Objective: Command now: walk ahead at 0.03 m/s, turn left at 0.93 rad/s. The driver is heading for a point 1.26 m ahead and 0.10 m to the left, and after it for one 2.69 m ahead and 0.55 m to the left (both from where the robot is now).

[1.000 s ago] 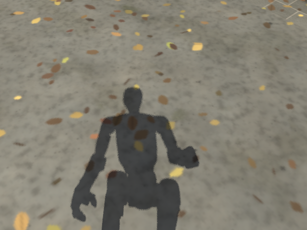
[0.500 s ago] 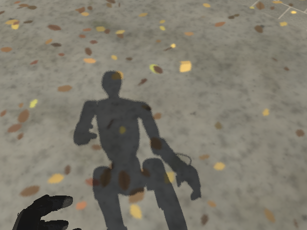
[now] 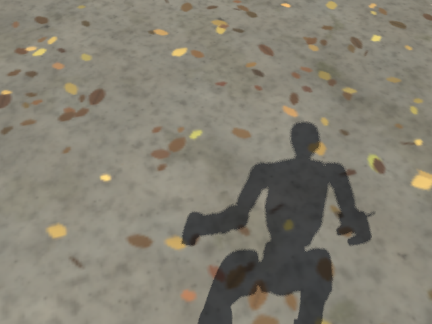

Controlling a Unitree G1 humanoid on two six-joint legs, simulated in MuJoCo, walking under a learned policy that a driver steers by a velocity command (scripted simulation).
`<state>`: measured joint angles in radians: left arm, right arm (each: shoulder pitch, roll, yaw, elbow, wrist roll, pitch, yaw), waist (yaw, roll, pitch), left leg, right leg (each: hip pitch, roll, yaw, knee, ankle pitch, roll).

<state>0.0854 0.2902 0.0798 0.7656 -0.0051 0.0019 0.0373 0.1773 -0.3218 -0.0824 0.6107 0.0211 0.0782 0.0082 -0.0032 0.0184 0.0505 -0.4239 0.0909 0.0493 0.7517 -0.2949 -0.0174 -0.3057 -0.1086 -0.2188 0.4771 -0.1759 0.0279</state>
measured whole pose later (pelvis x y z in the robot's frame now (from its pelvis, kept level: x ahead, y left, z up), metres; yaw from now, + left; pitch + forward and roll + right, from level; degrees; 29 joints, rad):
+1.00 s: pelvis +0.13 +0.01 +0.00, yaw +5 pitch +3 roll +1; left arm 0.14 0.34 0.09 0.67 0.04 0.04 -0.11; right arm 0.47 -0.30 -0.07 0.78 -0.04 -0.08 -0.01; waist -0.07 -0.04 -0.04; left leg 0.11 0.03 0.14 0.22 -0.37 -0.04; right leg -0.81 -0.05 0.01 1.14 -0.14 -0.01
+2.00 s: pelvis +1.04 -0.18 -0.01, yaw +14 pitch +3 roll +0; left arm -0.04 0.26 -0.06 0.56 0.03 -0.08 -0.01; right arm 0.46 -0.33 -0.09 0.85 0.00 -0.07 0.02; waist -0.15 0.00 0.01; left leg 0.06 -0.13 -0.28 0.37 -0.44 0.11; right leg -0.58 -0.08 0.10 0.52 -0.03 0.04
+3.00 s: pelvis +1.88 +0.21 -0.02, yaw +36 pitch +0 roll -1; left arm 0.28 0.32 0.06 0.79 0.02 -0.03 -0.03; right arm 0.28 -0.29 -0.01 0.80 -0.04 -0.10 -0.01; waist 0.03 0.00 0.05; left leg -0.23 -0.05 -0.02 1.34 -0.32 0.03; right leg -0.42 0.14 -0.05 0.60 -0.19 -0.15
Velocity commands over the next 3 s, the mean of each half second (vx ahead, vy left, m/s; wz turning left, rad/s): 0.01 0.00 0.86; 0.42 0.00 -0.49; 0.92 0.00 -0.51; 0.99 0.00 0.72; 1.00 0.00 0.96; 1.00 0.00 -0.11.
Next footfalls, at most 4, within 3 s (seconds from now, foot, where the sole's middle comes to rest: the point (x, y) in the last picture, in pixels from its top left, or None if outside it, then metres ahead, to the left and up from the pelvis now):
0.02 left None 0.06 0.12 -0.77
0.44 right None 0.14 -0.08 -0.77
0.72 left None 0.00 0.13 -0.77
1.16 right None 0.41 -0.10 -0.77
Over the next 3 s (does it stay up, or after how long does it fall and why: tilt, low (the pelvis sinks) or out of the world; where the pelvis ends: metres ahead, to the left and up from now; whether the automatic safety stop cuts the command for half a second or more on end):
stays up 1.88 0.21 -0.02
